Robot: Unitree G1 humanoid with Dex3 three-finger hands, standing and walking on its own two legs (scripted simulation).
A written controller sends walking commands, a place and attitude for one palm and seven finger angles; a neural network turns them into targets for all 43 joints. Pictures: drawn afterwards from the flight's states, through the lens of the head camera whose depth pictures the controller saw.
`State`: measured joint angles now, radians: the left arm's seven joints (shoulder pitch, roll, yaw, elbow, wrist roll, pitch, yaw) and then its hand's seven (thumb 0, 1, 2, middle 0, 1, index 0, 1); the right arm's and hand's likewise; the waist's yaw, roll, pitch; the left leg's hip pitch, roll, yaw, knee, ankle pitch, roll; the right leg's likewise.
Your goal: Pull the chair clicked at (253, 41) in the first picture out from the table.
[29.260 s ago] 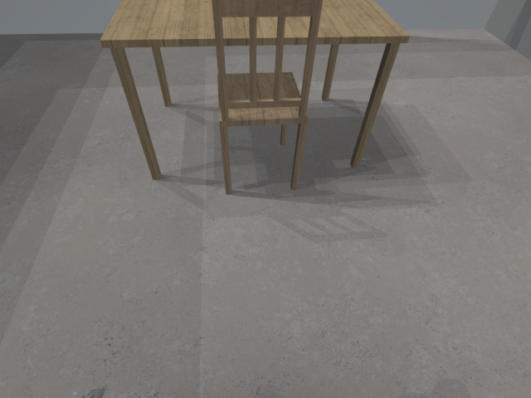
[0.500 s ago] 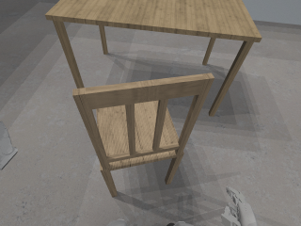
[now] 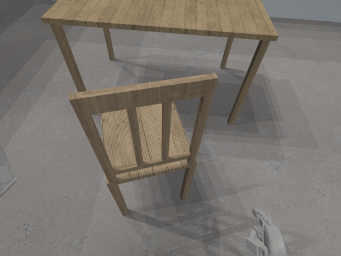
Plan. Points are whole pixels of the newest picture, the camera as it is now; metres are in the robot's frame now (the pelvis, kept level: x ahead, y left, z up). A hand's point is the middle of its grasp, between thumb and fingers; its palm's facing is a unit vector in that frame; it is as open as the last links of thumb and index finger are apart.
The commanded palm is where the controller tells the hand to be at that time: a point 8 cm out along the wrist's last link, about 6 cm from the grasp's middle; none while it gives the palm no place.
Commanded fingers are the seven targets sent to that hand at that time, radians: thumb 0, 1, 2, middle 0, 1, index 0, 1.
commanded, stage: step back with the hand held close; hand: left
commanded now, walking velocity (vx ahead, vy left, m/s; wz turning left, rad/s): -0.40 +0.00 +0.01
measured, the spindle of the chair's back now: (136, 140) +0.45 +0.12 -0.08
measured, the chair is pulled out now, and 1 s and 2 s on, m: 0.54 0.54 0.54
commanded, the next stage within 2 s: stop stepping back and stand still in 0.10 s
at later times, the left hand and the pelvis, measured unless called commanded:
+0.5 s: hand out of the picture +0.10 +0.24 +0.16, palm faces +0.41 -0.78 -0.47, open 7.4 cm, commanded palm +0.04 +0.28 +0.18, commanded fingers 0.00 0.90 0.90 -0.20 -0.30 -0.20 -0.30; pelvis -0.10 -0.02 +0.00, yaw +1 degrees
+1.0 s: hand out of the picture +0.09 +0.25 +0.16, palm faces +0.48 -0.77 -0.43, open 7.4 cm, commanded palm +0.03 +0.29 +0.18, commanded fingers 0.00 0.90 0.90 -0.20 -0.30 -0.20 -0.30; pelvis -0.10 -0.02 +0.00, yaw +1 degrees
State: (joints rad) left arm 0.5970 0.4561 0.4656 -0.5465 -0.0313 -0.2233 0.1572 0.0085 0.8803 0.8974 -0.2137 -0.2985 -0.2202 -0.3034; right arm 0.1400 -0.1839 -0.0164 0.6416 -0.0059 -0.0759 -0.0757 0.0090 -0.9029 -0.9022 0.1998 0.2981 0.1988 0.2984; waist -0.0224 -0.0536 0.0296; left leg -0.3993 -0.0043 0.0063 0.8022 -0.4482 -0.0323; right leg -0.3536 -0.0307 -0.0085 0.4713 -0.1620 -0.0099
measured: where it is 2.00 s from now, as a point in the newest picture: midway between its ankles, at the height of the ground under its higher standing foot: outside the picture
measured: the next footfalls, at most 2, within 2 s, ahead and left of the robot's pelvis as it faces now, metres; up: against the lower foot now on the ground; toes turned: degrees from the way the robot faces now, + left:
left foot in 0.06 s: +0.01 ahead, +0.14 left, +0.00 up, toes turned +3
right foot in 0.28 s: -0.01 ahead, -0.13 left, +0.00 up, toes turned +0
